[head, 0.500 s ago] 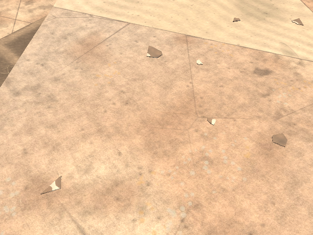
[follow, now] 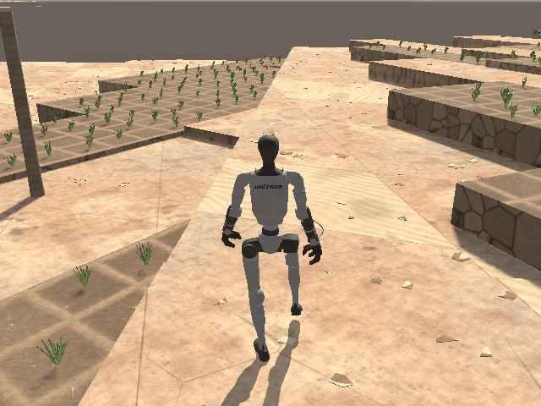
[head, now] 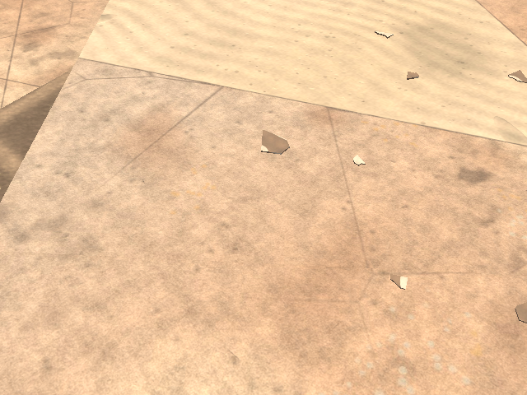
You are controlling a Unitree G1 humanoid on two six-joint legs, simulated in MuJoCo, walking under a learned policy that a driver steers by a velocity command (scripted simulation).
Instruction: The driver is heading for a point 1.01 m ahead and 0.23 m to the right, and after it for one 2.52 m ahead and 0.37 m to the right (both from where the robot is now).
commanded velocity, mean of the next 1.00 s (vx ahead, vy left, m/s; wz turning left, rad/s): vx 0.88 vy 0.00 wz -0.54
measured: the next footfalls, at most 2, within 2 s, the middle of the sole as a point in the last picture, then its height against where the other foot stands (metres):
right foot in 0.18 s outside the picture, level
left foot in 0.56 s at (215, 337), level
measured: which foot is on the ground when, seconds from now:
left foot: down 0.00-0.18, up 0.20-0.54, down 0.56-0.98, up 1.00-1.00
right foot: up 0.00-0.16, down 0.18-0.56, up 0.58-0.96, down 0.98-1.00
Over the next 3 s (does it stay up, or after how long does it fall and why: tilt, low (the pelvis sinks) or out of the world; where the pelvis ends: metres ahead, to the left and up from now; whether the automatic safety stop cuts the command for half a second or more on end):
stays up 1.05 -0.24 -0.03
